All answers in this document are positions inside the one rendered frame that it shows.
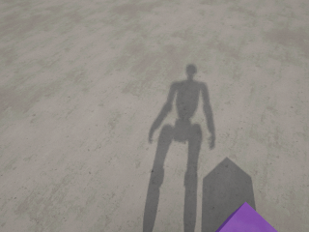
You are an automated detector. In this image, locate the carton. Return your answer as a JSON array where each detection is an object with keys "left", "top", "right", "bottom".
[{"left": 215, "top": 202, "right": 278, "bottom": 232}]

